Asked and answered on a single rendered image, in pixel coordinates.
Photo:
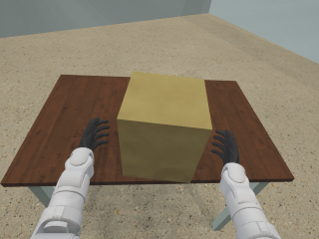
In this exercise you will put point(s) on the right robot forearm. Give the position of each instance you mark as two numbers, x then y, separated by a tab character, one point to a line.
244	209

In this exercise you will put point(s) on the carton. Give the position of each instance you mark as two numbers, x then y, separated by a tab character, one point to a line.
163	125

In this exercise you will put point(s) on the robot right hand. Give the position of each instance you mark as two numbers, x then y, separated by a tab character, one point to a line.
230	149

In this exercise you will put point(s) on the left robot forearm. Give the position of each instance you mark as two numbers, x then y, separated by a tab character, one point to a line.
64	212

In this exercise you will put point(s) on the table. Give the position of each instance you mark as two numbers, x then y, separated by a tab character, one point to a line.
77	99

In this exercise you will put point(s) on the robot left hand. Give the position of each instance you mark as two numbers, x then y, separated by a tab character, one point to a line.
90	136

